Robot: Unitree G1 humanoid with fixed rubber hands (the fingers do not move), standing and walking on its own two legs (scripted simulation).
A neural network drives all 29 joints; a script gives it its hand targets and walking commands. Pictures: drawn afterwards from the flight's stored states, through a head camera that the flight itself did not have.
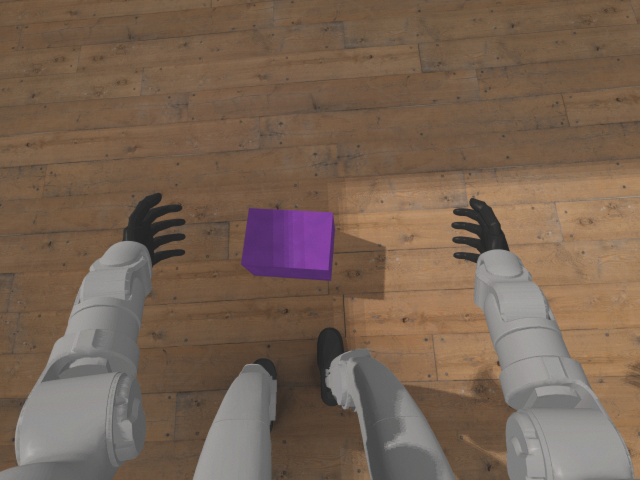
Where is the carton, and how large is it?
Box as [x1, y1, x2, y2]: [241, 208, 334, 280]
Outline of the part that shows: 249,208 241,264 254,275 330,280 334,235 332,212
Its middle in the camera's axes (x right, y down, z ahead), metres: -0.08 +0.01 +1.12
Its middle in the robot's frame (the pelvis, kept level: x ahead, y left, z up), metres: +0.53 +0.15 -0.66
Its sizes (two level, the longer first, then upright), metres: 0.234 0.161 0.150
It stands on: the floor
